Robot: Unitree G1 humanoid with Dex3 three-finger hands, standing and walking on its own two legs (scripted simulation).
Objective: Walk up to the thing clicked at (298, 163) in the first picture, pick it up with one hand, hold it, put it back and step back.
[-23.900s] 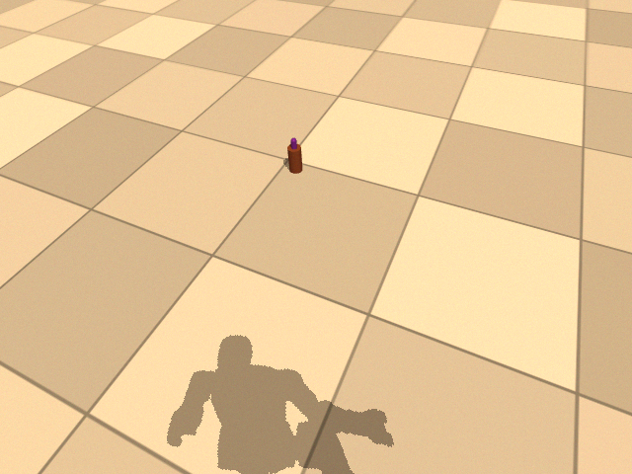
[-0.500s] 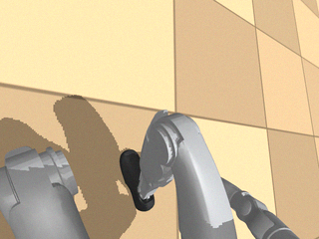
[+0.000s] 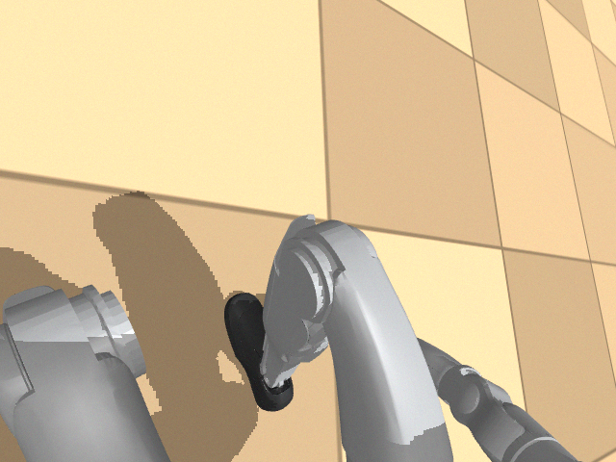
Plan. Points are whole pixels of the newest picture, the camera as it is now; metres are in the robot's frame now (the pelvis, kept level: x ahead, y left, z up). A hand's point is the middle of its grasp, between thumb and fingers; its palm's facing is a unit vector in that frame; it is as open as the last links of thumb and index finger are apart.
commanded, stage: open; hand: left
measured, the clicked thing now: out of the picture +0.45 +0.28 -0.20
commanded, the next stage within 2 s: withdraw in 0.14 s
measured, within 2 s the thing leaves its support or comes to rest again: neither
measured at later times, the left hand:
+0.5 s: hand out of the picture +0.46 +0.31 -0.15, palm faces +0.40 -0.92 +0.00, open 17.4 cm
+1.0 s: hand out of the picture +0.40 +0.40 -0.03, palm faces +0.34 -0.88 -0.33, open 17.4 cm
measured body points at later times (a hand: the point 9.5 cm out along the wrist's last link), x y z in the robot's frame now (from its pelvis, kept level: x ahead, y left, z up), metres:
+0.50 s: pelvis +0.00 +0.00 +0.00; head +0.25 +0.18 +0.33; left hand +0.43 +0.36 -0.15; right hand +0.15 -0.26 -0.04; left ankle +0.08 +0.12 -0.26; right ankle +0.16 -0.12 -0.26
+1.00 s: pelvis +0.01 -0.01 +0.05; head +0.20 +0.12 +0.44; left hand +0.38 +0.45 +0.00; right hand +0.18 -0.25 -0.04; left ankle +0.08 +0.12 -0.26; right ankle +0.15 -0.12 -0.26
